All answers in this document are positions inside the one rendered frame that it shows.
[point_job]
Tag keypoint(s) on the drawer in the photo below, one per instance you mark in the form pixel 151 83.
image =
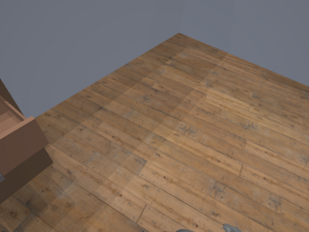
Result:
pixel 20 137

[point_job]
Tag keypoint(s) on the cabinet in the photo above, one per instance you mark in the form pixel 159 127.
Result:
pixel 27 170

